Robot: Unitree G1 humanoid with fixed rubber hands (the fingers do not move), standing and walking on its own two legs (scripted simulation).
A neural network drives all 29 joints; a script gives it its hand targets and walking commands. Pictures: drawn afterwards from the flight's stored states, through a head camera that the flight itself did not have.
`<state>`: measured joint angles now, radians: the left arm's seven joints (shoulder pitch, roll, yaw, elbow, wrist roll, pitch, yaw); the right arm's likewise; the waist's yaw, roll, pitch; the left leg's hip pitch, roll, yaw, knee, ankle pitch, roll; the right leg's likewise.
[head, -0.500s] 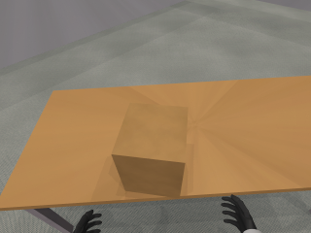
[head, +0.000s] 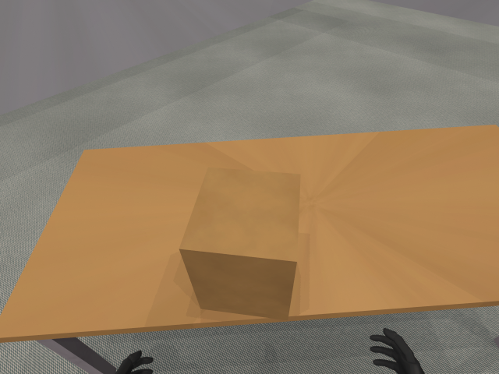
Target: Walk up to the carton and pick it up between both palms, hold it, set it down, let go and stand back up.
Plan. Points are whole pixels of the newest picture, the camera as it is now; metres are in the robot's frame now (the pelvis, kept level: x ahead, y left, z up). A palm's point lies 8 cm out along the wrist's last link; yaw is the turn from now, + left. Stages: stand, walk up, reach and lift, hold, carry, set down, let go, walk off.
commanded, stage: stand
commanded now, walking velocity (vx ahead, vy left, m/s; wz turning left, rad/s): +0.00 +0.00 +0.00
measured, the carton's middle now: (248, 244) +0.43 +0.04 -0.09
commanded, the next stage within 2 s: none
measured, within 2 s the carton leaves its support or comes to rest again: neither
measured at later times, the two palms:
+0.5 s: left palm out of the picture +0.09 +0.28 -0.11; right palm out of the picture +0.14 -0.25 -0.10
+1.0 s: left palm out of the picture +0.08 +0.28 -0.11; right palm out of the picture +0.14 -0.25 -0.10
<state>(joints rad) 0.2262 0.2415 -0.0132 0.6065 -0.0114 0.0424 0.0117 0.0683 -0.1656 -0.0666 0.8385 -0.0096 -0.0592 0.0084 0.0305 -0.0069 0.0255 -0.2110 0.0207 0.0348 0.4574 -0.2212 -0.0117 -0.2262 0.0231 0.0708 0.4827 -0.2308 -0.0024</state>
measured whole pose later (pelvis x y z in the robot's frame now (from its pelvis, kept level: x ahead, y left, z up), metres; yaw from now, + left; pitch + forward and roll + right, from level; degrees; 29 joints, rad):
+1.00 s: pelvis +0.00 +0.00 +0.00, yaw +0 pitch -1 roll +0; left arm 0.22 0.31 -0.01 0.89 0.00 -0.02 0.01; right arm 0.13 -0.23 -0.07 0.84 -0.01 -0.01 0.01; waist 0.02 -0.01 0.01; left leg -0.21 0.02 0.03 0.46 -0.23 -0.01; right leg -0.22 0.02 0.07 0.48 -0.23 0.00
